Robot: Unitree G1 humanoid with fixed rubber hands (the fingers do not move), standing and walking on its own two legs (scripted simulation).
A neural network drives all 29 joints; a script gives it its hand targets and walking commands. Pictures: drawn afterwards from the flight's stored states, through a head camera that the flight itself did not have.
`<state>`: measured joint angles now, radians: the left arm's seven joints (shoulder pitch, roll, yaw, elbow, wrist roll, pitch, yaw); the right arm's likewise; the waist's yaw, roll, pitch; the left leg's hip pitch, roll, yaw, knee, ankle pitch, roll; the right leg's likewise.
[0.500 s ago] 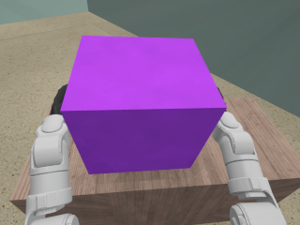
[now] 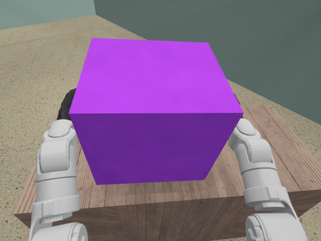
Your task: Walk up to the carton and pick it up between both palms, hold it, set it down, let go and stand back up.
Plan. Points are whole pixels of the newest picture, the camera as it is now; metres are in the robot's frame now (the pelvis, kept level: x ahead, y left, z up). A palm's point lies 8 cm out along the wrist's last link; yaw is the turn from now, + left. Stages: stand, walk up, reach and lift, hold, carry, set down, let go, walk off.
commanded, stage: hold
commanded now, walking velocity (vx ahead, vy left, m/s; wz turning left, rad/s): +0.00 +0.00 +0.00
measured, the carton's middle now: (152, 113) +0.40 +0.00 +0.13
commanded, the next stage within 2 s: none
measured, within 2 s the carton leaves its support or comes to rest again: neither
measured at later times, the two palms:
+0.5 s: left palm (68, 123) +0.34 +0.20 +0.16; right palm (232, 119) +0.35 -0.19 +0.16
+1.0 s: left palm (67, 121) +0.35 +0.20 +0.16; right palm (231, 118) +0.35 -0.19 +0.16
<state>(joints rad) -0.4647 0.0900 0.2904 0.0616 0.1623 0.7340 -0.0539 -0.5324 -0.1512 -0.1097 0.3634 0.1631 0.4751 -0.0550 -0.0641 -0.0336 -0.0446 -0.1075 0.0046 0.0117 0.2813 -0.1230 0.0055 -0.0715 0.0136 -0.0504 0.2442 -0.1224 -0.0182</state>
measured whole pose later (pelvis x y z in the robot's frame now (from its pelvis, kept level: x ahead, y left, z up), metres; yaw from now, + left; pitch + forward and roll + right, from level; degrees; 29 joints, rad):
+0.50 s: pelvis +0.00 +0.00 +0.00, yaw +0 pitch -2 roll +0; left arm -0.43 0.09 0.27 0.01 0.15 0.73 -0.04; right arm -0.51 -0.16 -0.10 0.33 0.18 0.47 -0.06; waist -0.07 -0.04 -0.05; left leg -0.12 0.01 0.01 0.29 -0.13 0.00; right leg -0.08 0.01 -0.06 0.24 -0.12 -0.02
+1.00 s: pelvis +0.00 +0.00 +0.00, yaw +0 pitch -3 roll +0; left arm -0.44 0.10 0.28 0.02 0.15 0.73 -0.05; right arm -0.52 -0.16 -0.09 0.33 0.18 0.47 -0.07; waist -0.07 -0.03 -0.04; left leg -0.11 0.01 0.00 0.29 -0.13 0.00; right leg -0.07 0.01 -0.06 0.24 -0.13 -0.02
